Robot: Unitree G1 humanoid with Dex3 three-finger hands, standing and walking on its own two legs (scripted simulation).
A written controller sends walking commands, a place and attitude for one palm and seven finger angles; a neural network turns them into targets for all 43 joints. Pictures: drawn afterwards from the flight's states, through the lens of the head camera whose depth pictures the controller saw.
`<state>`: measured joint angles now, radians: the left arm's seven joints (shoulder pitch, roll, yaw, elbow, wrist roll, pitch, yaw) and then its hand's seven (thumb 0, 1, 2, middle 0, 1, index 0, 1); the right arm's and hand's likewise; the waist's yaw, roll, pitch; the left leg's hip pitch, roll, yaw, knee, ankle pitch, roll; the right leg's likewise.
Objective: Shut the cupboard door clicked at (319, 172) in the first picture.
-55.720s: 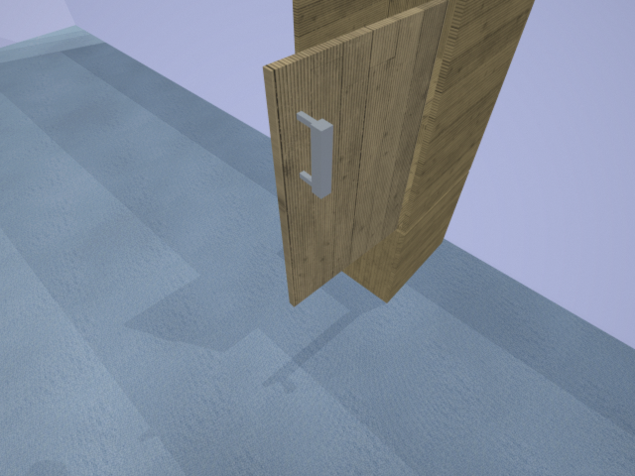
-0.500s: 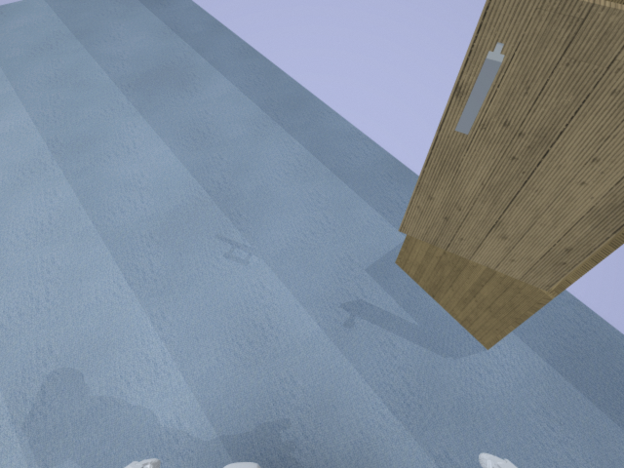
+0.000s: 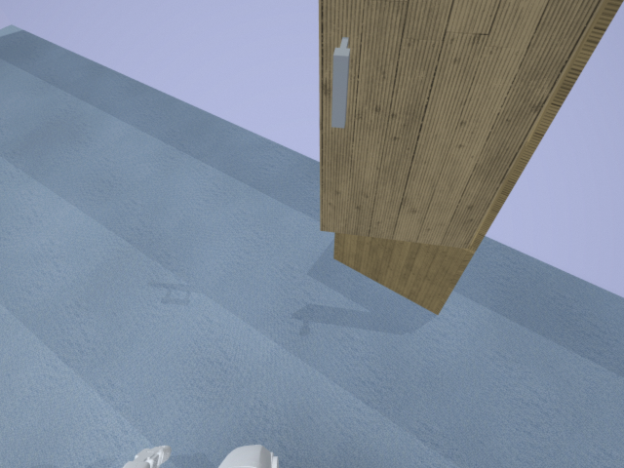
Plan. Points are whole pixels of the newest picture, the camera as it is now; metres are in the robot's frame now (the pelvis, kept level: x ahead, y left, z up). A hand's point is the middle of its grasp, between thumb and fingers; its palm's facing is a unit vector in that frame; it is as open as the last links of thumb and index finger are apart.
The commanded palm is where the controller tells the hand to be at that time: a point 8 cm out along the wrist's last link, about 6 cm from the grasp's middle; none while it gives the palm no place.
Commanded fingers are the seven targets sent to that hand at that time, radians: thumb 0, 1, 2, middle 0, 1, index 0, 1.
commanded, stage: turn to face it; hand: left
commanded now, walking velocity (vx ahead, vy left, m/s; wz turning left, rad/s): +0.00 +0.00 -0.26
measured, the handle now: (341, 83) +0.67 -0.02 +0.11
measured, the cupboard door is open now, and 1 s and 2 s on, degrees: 24 24 24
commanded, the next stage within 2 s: take the last steps up to it in 0.14 s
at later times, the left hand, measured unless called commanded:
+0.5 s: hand out of the picture +0.13 +0.18 -0.16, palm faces -0.15 -0.97 -0.20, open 7.4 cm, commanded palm none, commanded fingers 0.00 0.90 0.90 -0.20 -0.30 -0.20 -0.30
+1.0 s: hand (250, 402) +0.23 +0.12 -0.17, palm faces -0.19 -0.97 -0.14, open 7.4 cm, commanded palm none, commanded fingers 0.00 0.90 0.90 -0.20 -0.30 -0.20 -0.30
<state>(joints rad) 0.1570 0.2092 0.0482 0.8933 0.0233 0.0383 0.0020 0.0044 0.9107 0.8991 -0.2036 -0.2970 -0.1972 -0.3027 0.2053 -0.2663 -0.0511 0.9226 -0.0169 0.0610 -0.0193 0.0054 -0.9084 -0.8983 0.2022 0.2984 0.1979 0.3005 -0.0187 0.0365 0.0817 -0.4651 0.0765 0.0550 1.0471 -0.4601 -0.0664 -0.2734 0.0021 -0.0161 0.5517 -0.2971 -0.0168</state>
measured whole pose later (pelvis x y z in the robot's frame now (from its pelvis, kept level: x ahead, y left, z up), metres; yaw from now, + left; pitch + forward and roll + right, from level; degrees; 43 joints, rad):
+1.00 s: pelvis +0.16 -0.05 +0.01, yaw -12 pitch +0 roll -1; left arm 0.22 0.19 0.06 1.04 0.02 0.03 -0.03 0.01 0.91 0.90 -0.20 -0.30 -0.19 -0.30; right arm 0.27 -0.16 -0.01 1.00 -0.04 -0.04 -0.03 0.00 -0.91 -0.90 0.20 0.30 0.20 0.30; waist -0.01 -0.03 0.07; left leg -0.25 0.09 0.17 0.52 -0.26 0.01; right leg -0.44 -0.04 -0.04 1.00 -0.40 -0.02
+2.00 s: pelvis +0.19 -0.10 +0.01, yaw -13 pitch -2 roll +0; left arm 0.28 0.14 0.00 1.12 0.01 0.01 0.03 0.01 0.92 0.90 -0.20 -0.30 -0.20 -0.30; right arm 0.25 -0.17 -0.02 1.12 -0.01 0.02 -0.02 0.00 -0.92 -0.90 0.20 0.30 0.20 0.30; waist -0.01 -0.01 0.03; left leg -0.19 0.02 0.10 0.40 -0.17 0.01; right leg -0.11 -0.01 0.01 0.41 -0.28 0.00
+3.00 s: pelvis +0.21 -0.08 +0.00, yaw -12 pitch -1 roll +0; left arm 0.41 0.22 0.06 0.49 -0.07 0.06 0.08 0.02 0.91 0.90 -0.21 -0.30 -0.20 -0.31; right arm 0.25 -0.19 0.01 0.92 0.03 -0.15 -0.06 0.01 -0.91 -0.90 0.21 0.30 0.20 0.30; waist 0.01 -0.04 0.06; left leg -0.30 0.00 0.09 0.60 -0.29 0.04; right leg -0.26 -0.04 -0.02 0.73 -0.35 0.01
